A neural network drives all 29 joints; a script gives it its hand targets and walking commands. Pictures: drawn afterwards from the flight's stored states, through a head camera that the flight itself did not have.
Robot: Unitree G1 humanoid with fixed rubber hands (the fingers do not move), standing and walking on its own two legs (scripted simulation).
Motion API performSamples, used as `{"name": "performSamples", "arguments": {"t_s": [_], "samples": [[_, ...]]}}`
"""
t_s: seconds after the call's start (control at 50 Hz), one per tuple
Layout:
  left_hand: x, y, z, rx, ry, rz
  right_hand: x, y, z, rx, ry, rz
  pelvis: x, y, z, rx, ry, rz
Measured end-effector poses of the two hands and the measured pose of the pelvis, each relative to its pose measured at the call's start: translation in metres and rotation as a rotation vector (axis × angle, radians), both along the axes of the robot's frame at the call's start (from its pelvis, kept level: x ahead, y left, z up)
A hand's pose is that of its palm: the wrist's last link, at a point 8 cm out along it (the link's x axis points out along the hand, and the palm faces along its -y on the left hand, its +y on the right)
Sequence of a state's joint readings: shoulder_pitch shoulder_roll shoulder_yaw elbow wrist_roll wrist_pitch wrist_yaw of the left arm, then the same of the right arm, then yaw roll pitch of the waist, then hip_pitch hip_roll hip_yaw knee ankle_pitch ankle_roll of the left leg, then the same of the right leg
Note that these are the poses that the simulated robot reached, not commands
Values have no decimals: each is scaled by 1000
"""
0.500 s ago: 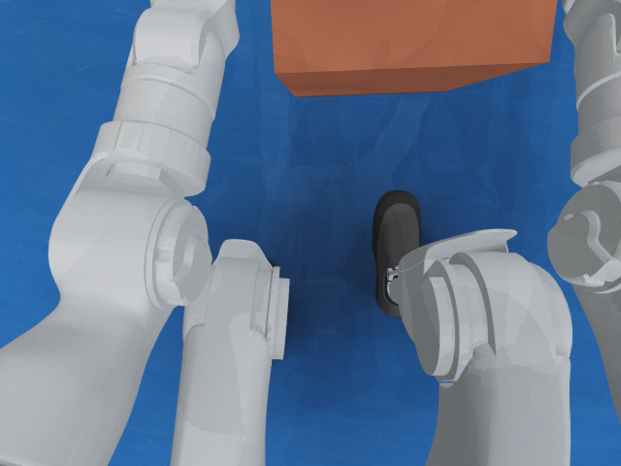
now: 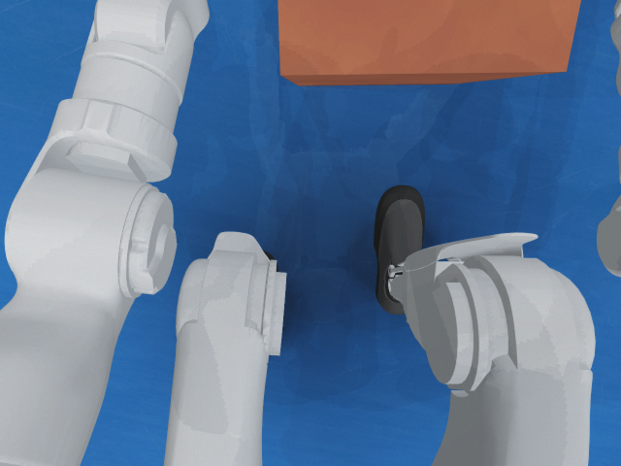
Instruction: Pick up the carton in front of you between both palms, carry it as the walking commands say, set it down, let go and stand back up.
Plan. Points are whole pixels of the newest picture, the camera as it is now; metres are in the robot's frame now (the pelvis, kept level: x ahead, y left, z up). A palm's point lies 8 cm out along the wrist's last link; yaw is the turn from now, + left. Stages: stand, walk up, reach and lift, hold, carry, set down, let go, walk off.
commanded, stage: set down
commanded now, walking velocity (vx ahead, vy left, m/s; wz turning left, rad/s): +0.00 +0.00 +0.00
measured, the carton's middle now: out of the picture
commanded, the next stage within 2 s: let go in 1.08 s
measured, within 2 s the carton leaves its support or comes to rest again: neither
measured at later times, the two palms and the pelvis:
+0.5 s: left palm out of the picture +0.59 +0.05 -0.02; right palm out of the picture +0.53 -0.33 -0.03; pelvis +0.00 +0.00 +0.08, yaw -1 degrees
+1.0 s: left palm out of the picture +0.60 +0.05 +0.12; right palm out of the picture +0.53 -0.34 +0.11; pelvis +0.03 -0.02 +0.21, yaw -3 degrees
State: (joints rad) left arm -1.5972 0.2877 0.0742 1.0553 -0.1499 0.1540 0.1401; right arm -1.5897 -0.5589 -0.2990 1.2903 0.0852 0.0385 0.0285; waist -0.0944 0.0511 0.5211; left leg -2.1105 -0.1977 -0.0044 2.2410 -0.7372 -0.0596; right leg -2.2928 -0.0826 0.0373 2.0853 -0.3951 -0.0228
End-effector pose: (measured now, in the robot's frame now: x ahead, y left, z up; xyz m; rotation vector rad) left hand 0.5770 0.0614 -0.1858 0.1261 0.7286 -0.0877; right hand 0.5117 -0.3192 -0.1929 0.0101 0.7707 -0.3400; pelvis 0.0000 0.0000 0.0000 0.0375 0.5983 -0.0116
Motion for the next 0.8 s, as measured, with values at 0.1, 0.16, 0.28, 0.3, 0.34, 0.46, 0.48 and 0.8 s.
{"name": "performSamples", "arguments": {"t_s": [0.1, 0.16, 0.28, 0.3, 0.34, 0.46, 0.48, 0.8], "samples": [[4, -1, 9, -10, -41, 10, 15, -4, 16, 5, -60, 13, -1, -3, 2, 4, 3, -6], [5, -5, 24, -9, -75, 13, 23, -1, 32, 13, -98, 23, -3, -3, 5, 6, -1, -17], [11, -15, 80, 7, -121, 21, 26, -1, 82, 12, -141, 26, -5, 0, 25, 18, 6, -37], [12, -17, 89, 10, -117, 26, 25, -2, 91, 10, -137, 26, -5, 0, 31, 21, 13, -40], [14, -18, 107, 14, -103, 35, 22, -4, 108, 8, -126, 27, -4, 1, 42, 28, 36, -46], [17, -17, 150, 14, -84, 52, 21, -9, 152, 7, -121, 37, 2, 0, 73, 45, 109, -56], [18, -16, 156, 14, -85, 54, 21, -10, 158, 7, -122, 38, 3, -1, 78, 47, 119, -58], [19, -11, 237, 21, -113, 53, 23, -20, 242, -7, -130, 43, 21, -12, 155, 54, 197, -76]]}}
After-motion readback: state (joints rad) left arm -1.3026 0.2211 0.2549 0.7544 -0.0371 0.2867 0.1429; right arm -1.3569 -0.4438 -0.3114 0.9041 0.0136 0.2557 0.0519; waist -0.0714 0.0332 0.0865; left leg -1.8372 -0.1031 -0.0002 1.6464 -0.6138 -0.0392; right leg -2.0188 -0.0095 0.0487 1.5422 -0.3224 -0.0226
